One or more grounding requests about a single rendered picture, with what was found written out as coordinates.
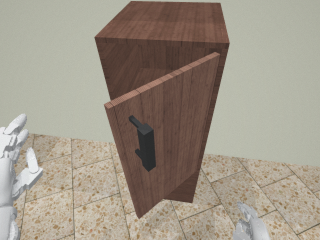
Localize robot left hand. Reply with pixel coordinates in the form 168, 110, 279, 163
0, 113, 43, 206

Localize robot left forearm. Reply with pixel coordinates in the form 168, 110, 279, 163
0, 205, 20, 240

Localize cupboard door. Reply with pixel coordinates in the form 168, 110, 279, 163
104, 52, 221, 219

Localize robot right hand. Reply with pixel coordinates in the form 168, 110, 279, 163
232, 201, 271, 240

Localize handle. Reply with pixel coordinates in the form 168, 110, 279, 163
128, 115, 156, 172

